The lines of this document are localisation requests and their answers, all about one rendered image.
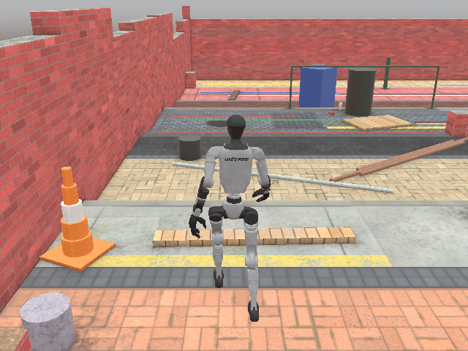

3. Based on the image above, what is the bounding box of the robot left shin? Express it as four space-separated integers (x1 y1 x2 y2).
212 233 223 279

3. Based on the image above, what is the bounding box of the robot left forearm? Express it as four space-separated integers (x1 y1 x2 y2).
192 176 209 216

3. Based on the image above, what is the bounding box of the robot right forearm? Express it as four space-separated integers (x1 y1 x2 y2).
261 175 271 194

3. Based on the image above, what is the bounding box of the robot head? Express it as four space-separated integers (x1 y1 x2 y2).
224 115 248 150

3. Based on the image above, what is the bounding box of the robot left hand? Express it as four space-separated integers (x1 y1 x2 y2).
189 214 206 238

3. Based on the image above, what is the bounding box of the robot right hand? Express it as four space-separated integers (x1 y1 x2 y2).
252 189 270 202

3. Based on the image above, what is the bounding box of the robot left upper arm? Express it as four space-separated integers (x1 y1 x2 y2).
203 146 221 188

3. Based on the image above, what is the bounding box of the robot right upper arm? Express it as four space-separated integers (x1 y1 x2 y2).
250 147 269 186

